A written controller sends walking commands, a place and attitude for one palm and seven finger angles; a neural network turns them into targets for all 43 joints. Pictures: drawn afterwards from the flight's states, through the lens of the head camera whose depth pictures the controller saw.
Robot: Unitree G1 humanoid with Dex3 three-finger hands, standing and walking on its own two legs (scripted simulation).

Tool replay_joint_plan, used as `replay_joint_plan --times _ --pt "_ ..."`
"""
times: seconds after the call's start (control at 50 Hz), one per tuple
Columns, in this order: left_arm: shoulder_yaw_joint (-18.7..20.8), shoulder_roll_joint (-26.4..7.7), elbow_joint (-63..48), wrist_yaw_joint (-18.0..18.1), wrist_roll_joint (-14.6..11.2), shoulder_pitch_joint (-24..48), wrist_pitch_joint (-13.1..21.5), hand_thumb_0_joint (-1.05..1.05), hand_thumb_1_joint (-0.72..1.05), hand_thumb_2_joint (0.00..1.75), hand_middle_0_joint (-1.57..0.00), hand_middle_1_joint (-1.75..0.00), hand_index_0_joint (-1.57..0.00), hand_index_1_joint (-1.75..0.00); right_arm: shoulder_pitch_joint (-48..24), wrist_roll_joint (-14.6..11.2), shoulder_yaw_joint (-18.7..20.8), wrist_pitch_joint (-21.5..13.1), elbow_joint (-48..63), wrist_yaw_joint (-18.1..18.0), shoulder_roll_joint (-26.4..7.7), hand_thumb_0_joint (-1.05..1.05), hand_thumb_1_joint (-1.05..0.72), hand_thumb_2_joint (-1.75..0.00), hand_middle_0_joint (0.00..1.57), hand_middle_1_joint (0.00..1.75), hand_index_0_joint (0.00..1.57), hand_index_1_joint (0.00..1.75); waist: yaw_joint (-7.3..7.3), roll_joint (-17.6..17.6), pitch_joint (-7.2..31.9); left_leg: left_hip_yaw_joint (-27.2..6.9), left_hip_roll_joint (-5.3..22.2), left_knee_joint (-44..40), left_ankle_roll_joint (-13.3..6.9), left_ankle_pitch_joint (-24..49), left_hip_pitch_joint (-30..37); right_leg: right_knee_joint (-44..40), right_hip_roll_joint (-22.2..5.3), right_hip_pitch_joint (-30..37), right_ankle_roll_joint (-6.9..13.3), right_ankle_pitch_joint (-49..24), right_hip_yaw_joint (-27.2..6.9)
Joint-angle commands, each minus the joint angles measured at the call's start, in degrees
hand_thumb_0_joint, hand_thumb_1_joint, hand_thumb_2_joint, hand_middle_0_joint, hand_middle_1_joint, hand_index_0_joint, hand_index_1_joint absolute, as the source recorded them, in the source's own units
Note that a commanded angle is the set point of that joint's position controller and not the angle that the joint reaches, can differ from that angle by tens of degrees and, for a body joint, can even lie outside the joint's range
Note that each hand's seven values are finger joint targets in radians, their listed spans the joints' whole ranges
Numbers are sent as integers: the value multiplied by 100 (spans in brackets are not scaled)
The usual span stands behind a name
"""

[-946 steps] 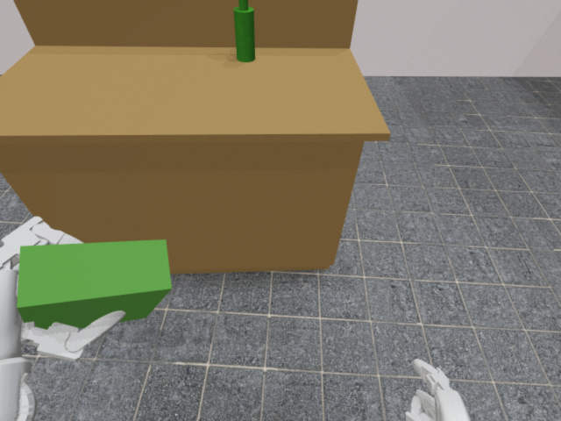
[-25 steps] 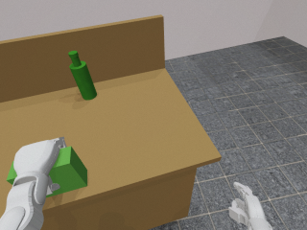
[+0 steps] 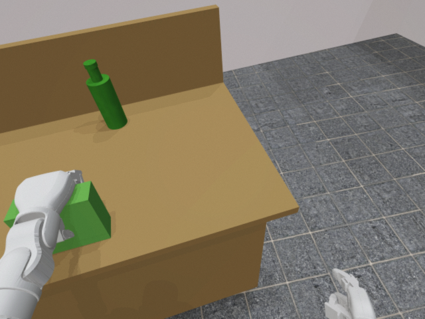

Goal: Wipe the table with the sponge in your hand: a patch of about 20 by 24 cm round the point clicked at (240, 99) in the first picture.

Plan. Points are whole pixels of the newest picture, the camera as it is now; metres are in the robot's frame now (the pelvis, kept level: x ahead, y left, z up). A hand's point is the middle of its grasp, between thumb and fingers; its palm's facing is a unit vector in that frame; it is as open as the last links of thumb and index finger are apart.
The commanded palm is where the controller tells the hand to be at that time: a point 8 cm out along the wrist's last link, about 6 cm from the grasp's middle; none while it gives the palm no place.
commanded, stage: wipe forward along the first lane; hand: left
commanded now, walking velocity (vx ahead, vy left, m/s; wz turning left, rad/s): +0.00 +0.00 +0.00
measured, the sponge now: (69, 225) +0.25 +0.35 +0.03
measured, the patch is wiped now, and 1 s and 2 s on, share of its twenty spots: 0.10 0.25 0.40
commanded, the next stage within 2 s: slide across to the middle lane in 1.20 s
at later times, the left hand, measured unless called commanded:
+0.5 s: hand (65, 185) +0.31 +0.37 +0.07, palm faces -0.14 +0.02 -0.99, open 9.8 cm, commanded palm +0.30 +0.37 +0.10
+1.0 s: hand (63, 167) +0.36 +0.40 +0.08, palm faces -0.13 +0.01 -0.99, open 9.7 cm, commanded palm +0.35 +0.40 +0.10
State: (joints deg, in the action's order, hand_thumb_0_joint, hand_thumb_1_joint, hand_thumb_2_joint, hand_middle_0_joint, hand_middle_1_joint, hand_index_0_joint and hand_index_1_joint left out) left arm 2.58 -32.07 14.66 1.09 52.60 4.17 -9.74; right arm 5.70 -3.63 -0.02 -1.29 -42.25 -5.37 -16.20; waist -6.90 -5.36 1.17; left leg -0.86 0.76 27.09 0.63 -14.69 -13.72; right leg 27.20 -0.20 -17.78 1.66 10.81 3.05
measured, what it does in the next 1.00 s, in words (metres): stands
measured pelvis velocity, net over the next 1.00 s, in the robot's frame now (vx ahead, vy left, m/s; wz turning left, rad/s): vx -0.01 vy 0.01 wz -0.02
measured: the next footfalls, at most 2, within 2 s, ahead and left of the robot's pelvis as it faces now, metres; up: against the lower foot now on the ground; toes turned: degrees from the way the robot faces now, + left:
none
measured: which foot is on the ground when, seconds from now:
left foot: down 0.00-1.00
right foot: down 0.00-1.00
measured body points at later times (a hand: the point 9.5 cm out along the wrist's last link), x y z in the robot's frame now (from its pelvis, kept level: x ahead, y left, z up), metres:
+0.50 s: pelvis -0.02 -0.01 -0.01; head +0.02 -0.05 +0.44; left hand +0.31 +0.36 +0.13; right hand +0.10 -0.28 -0.15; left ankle +0.00 +0.13 -0.74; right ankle +0.04 -0.10 -0.74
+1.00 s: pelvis -0.01 +0.01 -0.01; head +0.04 -0.01 +0.44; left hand +0.36 +0.40 +0.13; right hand +0.08 -0.27 -0.14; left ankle +0.00 +0.13 -0.74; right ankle +0.04 -0.10 -0.74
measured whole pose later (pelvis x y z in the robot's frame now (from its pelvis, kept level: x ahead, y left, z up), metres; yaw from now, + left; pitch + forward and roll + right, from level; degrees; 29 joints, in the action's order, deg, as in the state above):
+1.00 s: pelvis -0.01 +0.01 -0.01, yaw -1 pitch +10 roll +0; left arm 8.6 -42.5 54.8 5.3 57.4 32.0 4.5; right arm 14.9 -5.0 1.5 1.3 -42.9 -3.8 -17.9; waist -0.6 -3.2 4.8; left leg -0.2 0.9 34.4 -0.2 -16.5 -27.8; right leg 31.4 0.1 -30.8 0.9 10.5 2.0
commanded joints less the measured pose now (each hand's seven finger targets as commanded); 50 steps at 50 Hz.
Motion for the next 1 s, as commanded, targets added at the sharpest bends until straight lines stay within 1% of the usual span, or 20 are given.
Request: replay_joint_plan --times 0.0,0.02,0.06,0.08,0.16,0.22,0.26,0.32,0.36,0.46,0.54,0.56,0.64,0.66,0.72,0.8,0.86,0.92,0.96,0.98 --pt "489 -1338 315 144 200 1304 109 0 10 130 -120 -160 -120 -160 -425 -3 262 -280 799 -69 -721 0 -90 -90 20 30 20 30 308 923 654 100 -302 -259 -317 115 -399 -603 56 367 51 431 -461" --pt "369 -1229 415 134 188 1417 163 0 10 130 -120 -160 -120 -160 -397 -6 260 -280 813 -74 -727 0 -90 -90 20 30 20 30 349 947 607 104 -303 -258 -316 36 -477 -607 38 309 31 479 -432" --pt "712 -1656 638 178 205 1663 280 0 10 130 -120 -160 -120 -160 -319 -22 277 -290 772 -83 -777 0 -90 -90 20 30 20 30 349 925 628 76 -307 -215 -323 -71 -556 -606 63 258 57 623 -561" --pt "491 -1467 735 180 208 1848 332 0 10 130 -120 -160 -120 -160 -221 -24 283 -292 779 -88 -761 0 -90 -90 20 30 20 30 416 972 698 137 -301 -174 -343 -125 -625 -573 18 267 12 643 -493" --pt "798 -1837 1097 252 190 2061 557 0 10 130 -120 -160 -120 -160 -81 -53 330 -280 745 -88 -807 0 -90 -90 20 30 20 30 400 972 746 100 -286 -115 -348 -267 -793 -571 9 200 28 780 -613" --pt "629 -1821 1457 315 239 2505 667 0 10 130 -120 -160 -120 -160 98 -65 352 -261 704 -85 -826 0 -90 -90 20 30 20 30 524 964 727 158 -276 -50 -364 -477 -982 -549 -43 64 -29 1010 -576" --pt "949 -2183 1621 356 252 2489 742 0 10 130 -120 -160 -120 -160 158 -64 364 -244 687 -80 -855 0 -90 -90 20 30 20 30 441 788 887 106 -277 -37 -354 -449 -1060 -504 -34 170 26 985 -670" --pt "678 -2006 1965 387 309 2821 828 0 10 130 -120 -160 -120 -160 307 -70 376 -211 669 -58 -851 0 -90 -90 20 30 20 30 561 855 871 151 -257 22 -370 -532 -1203 -462 -69 54 -18 1014 -603" --pt "877 -2247 2096 414 337 2884 894 0 10 130 -120 -160 -120 -160 336 -74 391 -186 643 -45 -878 0 -90 -90 20 30 20 30 520 714 1003 131 -255 42 -364 -501 -1237 -434 -58 85 20 982 -676" --pt "1019 -2515 2543 495 366 3159 1036 0 10 130 -120 -160 -120 -160 507 -81 405 -122 589 -17 -916 0 -90 -90 20 30 20 30 576 846 1038 126 -227 125 -381 -554 -1475 -396 -70 82 8 1012 -717" --pt "844 -2433 2815 558 430 3384 1101 0 10 130 -120 -160 -120 -160 631 -87 425 -100 578 6 -921 0 -90 -90 20 30 20 30 640 888 1067 160 -218 171 -398 -610 -1564 -360 -77 -10 -19 1013 -682" --pt "1000 -2613 2865 578 430 3464 1125 0 10 130 -120 -160 -120 -160 636 -90 422 -90 550 8 -940 0 -90 -90 20 30 20 30 638 837 1105 129 -205 158 -397 -602 -1571 -358 -65 -12 5 1003 -698" --pt "900 -2625 3159 604 504 3579 1133 0 10 130 -120 -160 -120 -160 755 -102 422 -50 527 33 -954 0 -90 -90 20 30 20 30 687 902 1147 155 -202 196 -405 -551 -1650 -309 -62 -18 -14 839 -646" --pt "1012 -2774 3125 608 489 3700 1158 0 10 130 -120 -160 -120 -160 738 -104 418 -39 516 28 -970 0 -90 -90 20 30 20 30 668 716 1220 141 -196 180 -398 -541 -1654 -307 -65 11 10 839 -700" --pt "879 -2700 3350 613 551 3766 1152 0 10 130 -120 -160 -120 -160 830 -114 415 -12 514 52 -973 0 -90 -90 20 30 20 30 720 835 1196 152 -205 203 -408 -491 -1700 -268 -41 -34 -8 718 -596" --pt "802 -2659 3390 620 614 3874 1187 0 10 130 -120 -160 -120 -160 903 -110 421 16 519 68 -965 0 -90 -90 20 30 20 30 714 612 1386 150 -199 197 -411 -276 -1559 -196 -21 -29 30 396 -526" --pt "1133 -3065 3490 643 580 3998 1221 0 10 130 -120 -160 -120 -160 940 -107 432 53 464 56 -1027 0 -90 -90 20 30 20 30 707 846 1467 138 -187 198 -417 -277 -1649 -225 -19 83 18 382 -596" --pt "838 -2770 3586 634 612 4078 1231 0 10 130 -120 -160 -120 -160 984 -120 425 62 501 82 -1010 0 -90 -90 20 30 20 30 768 768 1352 148 -194 167 -412 -267 -1622 -221 -11 -56 12 329 -501" --pt "964 -2928 3560 627 645 4131 1254 0 10 130 -120 -160 -120 -160 982 -118 432 93 460 85 -1030 0 -90 -90 20 30 20 30 722 508 1477 122 -191 151 -405 -60 -1489 -184 15 -76 67 141 -483" --pt "893 -2892 3650 627 676 4129 1243 0 10 130 -120 -160 -120 -160 1046 -114 432 110 459 94 -1021 0 -90 -90 20 30 20 30 730 593 1467 125 -188 168 -407 -35 -1494 -160 14 -48 63 101 -448"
